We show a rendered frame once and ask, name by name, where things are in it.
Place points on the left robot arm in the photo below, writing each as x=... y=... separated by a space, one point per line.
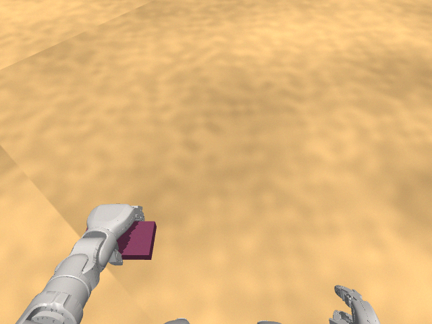
x=66 y=293

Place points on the left robot hand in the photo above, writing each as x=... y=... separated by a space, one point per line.
x=117 y=218

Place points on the right robot hand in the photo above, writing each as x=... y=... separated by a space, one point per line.
x=362 y=311

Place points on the small box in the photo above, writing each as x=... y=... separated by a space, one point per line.
x=138 y=241

